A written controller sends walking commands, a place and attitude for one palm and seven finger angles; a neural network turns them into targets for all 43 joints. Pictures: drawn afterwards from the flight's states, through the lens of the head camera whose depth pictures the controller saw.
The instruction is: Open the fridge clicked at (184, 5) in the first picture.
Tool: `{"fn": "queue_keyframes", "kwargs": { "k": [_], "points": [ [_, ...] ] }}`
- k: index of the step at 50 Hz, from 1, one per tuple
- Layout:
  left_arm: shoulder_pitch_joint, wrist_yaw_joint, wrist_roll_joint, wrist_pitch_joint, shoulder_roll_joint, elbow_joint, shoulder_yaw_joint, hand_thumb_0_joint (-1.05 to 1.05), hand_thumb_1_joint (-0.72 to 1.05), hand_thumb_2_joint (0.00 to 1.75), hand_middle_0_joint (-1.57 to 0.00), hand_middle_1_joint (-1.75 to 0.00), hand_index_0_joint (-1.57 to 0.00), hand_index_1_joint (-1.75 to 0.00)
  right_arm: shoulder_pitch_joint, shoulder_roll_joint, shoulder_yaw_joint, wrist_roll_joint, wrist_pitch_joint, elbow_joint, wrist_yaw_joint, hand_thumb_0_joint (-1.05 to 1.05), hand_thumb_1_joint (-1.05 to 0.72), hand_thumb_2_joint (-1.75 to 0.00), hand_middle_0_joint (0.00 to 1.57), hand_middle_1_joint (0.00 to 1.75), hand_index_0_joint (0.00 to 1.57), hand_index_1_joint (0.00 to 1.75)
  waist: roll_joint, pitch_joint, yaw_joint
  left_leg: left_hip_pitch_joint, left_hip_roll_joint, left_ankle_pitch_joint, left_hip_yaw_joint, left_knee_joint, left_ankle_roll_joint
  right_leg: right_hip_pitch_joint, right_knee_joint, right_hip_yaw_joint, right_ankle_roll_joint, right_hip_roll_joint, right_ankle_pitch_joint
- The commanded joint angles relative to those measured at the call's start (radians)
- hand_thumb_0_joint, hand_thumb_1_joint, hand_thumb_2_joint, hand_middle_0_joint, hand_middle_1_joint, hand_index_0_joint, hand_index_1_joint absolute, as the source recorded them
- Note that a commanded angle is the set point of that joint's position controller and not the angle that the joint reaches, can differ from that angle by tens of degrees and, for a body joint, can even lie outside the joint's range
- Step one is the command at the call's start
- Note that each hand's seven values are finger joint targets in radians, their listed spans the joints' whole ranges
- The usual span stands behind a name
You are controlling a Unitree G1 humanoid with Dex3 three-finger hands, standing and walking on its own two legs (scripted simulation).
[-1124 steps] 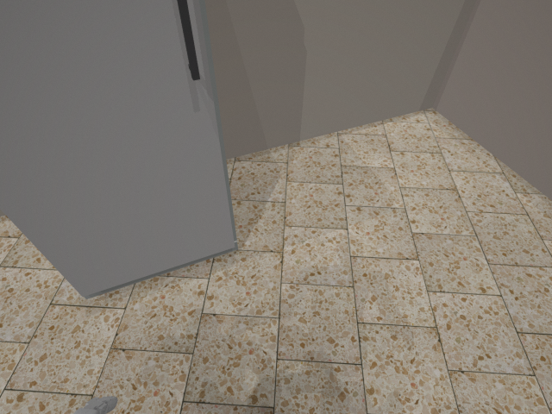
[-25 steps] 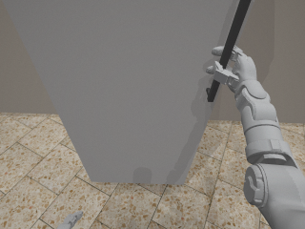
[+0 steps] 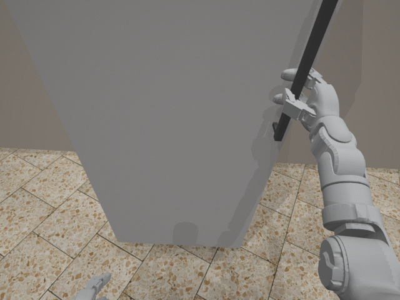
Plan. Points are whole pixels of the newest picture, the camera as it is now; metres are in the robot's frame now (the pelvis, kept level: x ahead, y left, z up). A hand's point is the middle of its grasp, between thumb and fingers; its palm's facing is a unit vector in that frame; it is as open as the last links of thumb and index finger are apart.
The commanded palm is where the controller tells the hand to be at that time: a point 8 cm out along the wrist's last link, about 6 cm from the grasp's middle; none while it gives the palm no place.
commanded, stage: pull the door a little, standing still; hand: right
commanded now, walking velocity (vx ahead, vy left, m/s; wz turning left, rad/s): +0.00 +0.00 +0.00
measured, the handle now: (299, 69) +0.49 -0.13 +0.26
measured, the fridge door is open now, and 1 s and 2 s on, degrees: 0 16 37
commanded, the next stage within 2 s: walk backward, drawing the door open in 0.56 s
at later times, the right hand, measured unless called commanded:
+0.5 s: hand (287, 108) +0.42 -0.11 +0.21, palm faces -0.06 +1.00 +0.01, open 5.8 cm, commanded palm +0.35 -0.16 +0.21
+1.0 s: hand (287, 165) +0.29 -0.09 +0.20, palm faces +0.03 +0.97 -0.24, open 6.7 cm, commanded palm +0.25 -0.14 +0.22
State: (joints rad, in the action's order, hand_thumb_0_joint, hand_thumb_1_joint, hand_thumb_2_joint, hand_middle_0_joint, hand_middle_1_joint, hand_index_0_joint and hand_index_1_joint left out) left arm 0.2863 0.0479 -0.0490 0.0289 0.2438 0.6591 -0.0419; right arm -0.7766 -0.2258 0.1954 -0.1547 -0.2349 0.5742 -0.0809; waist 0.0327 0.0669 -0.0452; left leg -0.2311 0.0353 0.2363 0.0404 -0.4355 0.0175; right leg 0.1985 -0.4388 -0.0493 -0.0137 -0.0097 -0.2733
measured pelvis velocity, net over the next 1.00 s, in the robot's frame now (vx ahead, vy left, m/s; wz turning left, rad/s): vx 0.00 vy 0.02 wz -0.02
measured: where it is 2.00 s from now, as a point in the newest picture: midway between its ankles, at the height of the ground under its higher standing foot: outside the picture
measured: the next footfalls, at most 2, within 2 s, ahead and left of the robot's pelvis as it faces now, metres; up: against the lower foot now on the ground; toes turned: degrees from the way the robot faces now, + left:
right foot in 1.72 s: -0.11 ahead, -0.04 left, +0.00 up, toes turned -26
left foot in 1.88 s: -0.01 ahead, +0.36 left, +0.00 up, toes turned -31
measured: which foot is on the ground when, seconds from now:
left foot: down 0.00-1.00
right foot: down 0.00-1.00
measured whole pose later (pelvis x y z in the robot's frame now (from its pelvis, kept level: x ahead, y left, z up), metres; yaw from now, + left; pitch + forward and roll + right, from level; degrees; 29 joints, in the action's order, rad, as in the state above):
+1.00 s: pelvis +0.00 +0.02 +0.00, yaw -1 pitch +2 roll -1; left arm 0.10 0.06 0.00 -0.15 0.20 0.50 -0.03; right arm 0.00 -0.25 -0.03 -0.05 -0.05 -0.41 0.08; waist 0.05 0.01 -0.01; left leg -0.22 0.03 0.24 0.00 -0.44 0.03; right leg 0.20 -0.45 -0.03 0.00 -0.01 -0.24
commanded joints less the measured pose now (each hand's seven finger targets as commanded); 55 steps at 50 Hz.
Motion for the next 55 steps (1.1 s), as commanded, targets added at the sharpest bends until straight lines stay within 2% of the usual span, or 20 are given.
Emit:
{"fn": "queue_keyframes", "kwargs": {
  "k": [1, 5, 7, 8, 10, 15, 19, 23, 28, 32, 33, 34, 35, 36, 37, 42, 44, 49, 52, 55],
  "points": [
    [-0.112, 0.005, 0.002, 0.030, 0.117, -0.162, 0.049, 0.00, 0.90, 0.90, -0.20, -0.30, -0.20, -0.30, -0.349, -0.170, 0.034, -0.004, 0.017, -0.310, -0.021, 0.00, -0.90, -0.90, 0.45, 1.40, 0.45, 1.40, -0.071, 0.334, 0.073, 0.208, -0.028, -0.517, -0.055, -0.006, 0.019, -0.103, 0.002, 0.006, -0.027, -0.003, 0.462],
    [-0.133, 0.004, 0.002, 0.014, 0.109, -0.171, 0.046, 0.00, 0.90, 0.90, -0.20, -0.30, -0.20, -0.30, -0.307, -0.152, 0.030, -0.009, -0.030, -0.378, -0.018, 0.00, -0.90, -0.90, 0.45, 1.40, 0.45, 1.40, -0.056, 0.331, 0.076, 0.218, -0.030, -0.584, -0.054, -0.010, 0.017, -0.119, -0.001, 0.001, -0.025, -0.001, 0.517],
    [-0.122, 0.011, 0.004, 0.007, 0.110, -0.149, 0.045, 0.00, 0.90, 0.90, -0.20, -0.30, -0.20, -0.30, -0.448, -0.122, -0.020, -0.005, -0.044, -0.343, -0.006, 0.00, -0.90, -0.90, 0.45, 1.40, 0.45, 1.40, -0.069, 0.289, 0.032, 0.169, -0.028, -0.557, -0.059, 0.000, 0.012, -0.120, -0.007, 0.010, -0.027, -0.001, 0.492],
    [-0.115, 0.015, 0.006, 0.004, 0.112, -0.141, 0.048, 0.00, 0.90, 0.90, -0.20, -0.30, -0.20, -0.30, -0.443, -0.151, 0.011, 0.000, -0.053, -0.308, 0.001, 0.00, -0.90, -0.90, 0.45, 1.40, 0.45, 1.40, -0.077, 0.293, 0.037, 0.162, -0.026, -0.543, -0.055, 0.002, 0.012, -0.118, -0.010, 0.010, -0.028, 0.001, 0.475],
    [-0.124, 0.015, 0.008, 0.002, 0.105, -0.147, 0.044, 0.00, 0.90, 0.90, -0.20, -0.30, -0.20, -0.30, -0.408, -0.124, 0.001, -0.001, -0.061, -0.318, 0.004, 0.00, -0.90, -0.90, 0.45, 1.40, 0.45, 1.40, -0.049, 0.314, 0.049, 0.174, -0.030, -0.556, -0.057, -0.006, 0.016, -0.125, -0.010, 0.011, -0.025, 0.006, 0.497],
    [-0.147, 0.003, 0.010, -0.011, 0.097, -0.171, 0.043, 0.00, 0.90, 0.90, -0.20, -0.30, -0.20, -0.30, -0.316, -0.112, 0.001, -0.009, -0.050, -0.405, -0.005, 0.00, -0.90, -0.90, 0.45, 1.40, 0.45, 1.40, -0.058, 0.375, 0.073, 0.236, -0.035, -0.656, -0.058, -0.028, 0.017, -0.152, -0.019, 0.011, -0.021, 0.006, 0.603],
    [-0.175, -0.003, 0.009, -0.020, 0.096, -0.199, 0.039, 0.00, 0.90, 0.90, -0.20, -0.30, -0.20, -0.30, -0.202, -0.117, 0.012, -0.019, -0.051, -0.497, -0.022, 0.00, -0.90, -0.90, 0.45, 1.40, 0.45, 1.40, -0.098, 0.373, 0.093, 0.277, -0.038, -0.695, -0.058, -0.029, 0.015, -0.151, -0.007, 0.009, -0.023, 0.002, 0.621],
    [-0.214, -0.013, 0.006, -0.034, 0.093, -0.234, 0.034, 0.00, 0.90, 0.90, -0.20, -0.30, -0.20, -0.30, -0.063, -0.135, 0.032, -0.027, -0.073, -0.639, -0.035, 0.00, -0.90, -0.90, 0.45, 1.40, 0.45, 1.40, -0.068, 0.363, 0.119, 0.300, -0.042, -0.705, -0.054, -0.027, 0.016, -0.155, 0.003, 0.005, -0.023, -0.002, 0.639],
    [-0.264, -0.028, 0.003, -0.050, 0.087, -0.273, 0.025, 0.00, 0.90, 0.90, -0.20, -0.30, -0.20, -0.30, 0.201, -0.130, 0.040, -0.044, -0.138, -0.832, -0.048, 0.00, -0.90, -0.90, 0.45, 1.40, 0.45, 1.40, -0.088, 0.317, 0.144, 0.315, -0.047, -0.733, -0.054, -0.031, 0.009, -0.127, 0.011, 0.002, -0.027, -0.004, 0.616],
    [-0.301, -0.042, -0.002, -0.066, 0.081, -0.300, 0.018, 0.00, 0.90, 0.90, -0.20, -0.30, -0.20, -0.30, 0.430, -0.143, 0.046, -0.054, -0.195, -1.040, -0.050, 0.00, -0.90, -0.90, 0.45, 1.40, 0.45, 1.40, -0.067, 0.302, 0.157, 0.311, -0.049, -0.725, -0.055, -0.043, 0.007, -0.113, 0.007, 0.009, -0.026, -0.005, 0.613],
    [-0.315, -0.043, -0.002, -0.068, 0.082, -0.304, 0.016, 0.00, 0.90, 0.90, -0.20, -0.30, -0.20, -0.30, 0.426, -0.180, 0.078, -0.059, -0.206, -1.117, -0.046, 0.00, -0.90, -0.90, 0.45, 1.40, 0.45, 1.40, -0.058, 0.308, 0.160, 0.308, -0.048, -0.721, -0.052, -0.040, 0.005, -0.118, 0.006, 0.008, -0.027, -0.003, 0.591],
    [-0.285, -0.011, 0.012, -0.062, 0.087, -0.327, 0.010, 0.00, 0.90, 0.90, -0.20, -0.30, -0.20, -0.30, -0.077, -0.299, -0.025, 0.043, 0.028, -1.327, 0.047, 0.00, -0.90, -0.90, 0.45, 1.40, 0.45, 1.40, -0.031, 0.120, 0.029, 0.083, -0.101, -0.670, 0.065, 0.064, -0.046, -0.098, -0.078, 0.003, -0.043, -0.030, 0.483],
    [-0.249, 0.007, 0.024, -0.070, 0.084, -0.257, 0.029, 0.00, 0.90, 0.90, -0.20, -0.30, -0.20, -0.30, 0.170, -0.205, -0.020, 0.047, 0.093, -1.056, 0.094, 0.00, -0.90, -0.90, 0.45, 1.40, 0.45, 1.40, -0.093, 0.122, 0.021, 0.028, -0.110, -0.592, 0.052, 0.077, -0.039, -0.125, -0.115, 0.030, -0.046, -0.035, 0.422],
    [-0.240, 0.014, 0.033, -0.082, 0.090, -0.257, 0.035, 0.00, 0.90, 0.90, -0.20, -0.30, -0.20, -0.30, 0.289, -0.185, -0.044, 0.066, 0.140, -1.059, 0.112, 0.00, -0.90, -0.90, 0.45, 1.40, 0.45, 1.40, -0.108, 0.135, 0.041, 0.027, -0.110, -0.592, 0.035, 0.072, -0.030, -0.130, -0.101, 0.049, -0.044, -0.037, 0.429],
    [-0.246, 0.016, 0.037, -0.095, 0.082, -0.262, 0.035, 0.00, 0.90, 0.90, -0.20, -0.30, -0.20, -0.30, 0.350, -0.143, -0.091, 0.068, 0.172, -1.086, 0.115, 0.00, -0.90, -0.90, 0.45, 1.40, 0.45, 1.40, -0.102, 0.165, 0.034, 0.027, -0.115, -0.619, 0.032, 0.057, -0.030, -0.158, -0.095, 0.050, -0.044, -0.047, 0.468],
    [-0.250, 0.025, 0.045, -0.144, 0.065, -0.289, 0.044, 0.00, 0.90, 0.90, -0.20, -0.30, -0.20, -0.30, 0.442, -0.151, -0.114, 0.088, 0.280, -1.231, 0.139, 0.00, -0.90, -0.90, 0.45, 1.40, 0.45, 1.40, -0.014, 0.300, 0.021, 0.053, -0.107, -0.715, -0.002, -0.021, -0.036, -0.275, -0.092, 0.057, -0.042, -0.088, 0.730],
    [-0.254, 0.022, 0.049, -0.151, 0.052, -0.304, 0.045, 0.00, 0.90, 0.90, -0.20, -0.30, -0.20, -0.30, 0.466, -0.137, -0.129, 0.096, 0.304, -1.273, 0.145, 0.00, -0.90, -0.90, 0.45, 1.40, 0.45, 1.40, -0.019, 0.327, 0.019, 0.067, -0.098, -0.679, -0.015, -0.036, -0.035, -0.285, -0.089, 0.070, -0.039, -0.095, 0.780],
    [-0.258, 0.015, 0.058, -0.138, 0.025, -0.313, 0.039, 0.00, 0.90, 0.90, -0.20, -0.30, -0.20, -0.30, 0.525, -0.113, -0.149, 0.109, 0.347, -1.291, 0.155, 0.00, -0.90, -0.90, 0.45, 1.40, 0.45, 1.40, -0.052, 0.279, 0.015, 0.063, -0.078, -0.549, -0.040, -0.008, -0.041, -0.228, -0.053, 0.098, -0.034, -0.100, 0.737],
    [-0.244, 0.010, 0.060, -0.118, 0.020, -0.305, 0.042, 0.00, 0.90, 0.90, -0.20, -0.30, -0.20, -0.30, 0.512, -0.119, -0.149, 0.119, 0.365, -1.304, 0.162, 0.00, -0.90, -0.90, 0.45, 1.40, 0.45, 1.40, -0.048, 0.261, 0.006, 0.081, -0.076, -0.547, -0.058, 0.003, -0.042, -0.192, -0.044, 0.105, -0.029, -0.087, 0.711],
    [-0.243, 0.007, 0.060, -0.091, 0.009, -0.299, 0.042, 0.00, 0.90, 0.90, -0.20, -0.30, -0.20, -0.30, 0.507, -0.112, -0.156, 0.125, 0.382, -1.295, 0.162, 0.00, -0.90, -0.90, 0.45, 1.40, 0.45, 1.40, -0.054, 0.238, 0.004, 0.065, -0.072, -0.438, -0.066, 0.031, -0.046, -0.147, -0.026, 0.113, -0.030, -0.081, 0.614]
  ]
}}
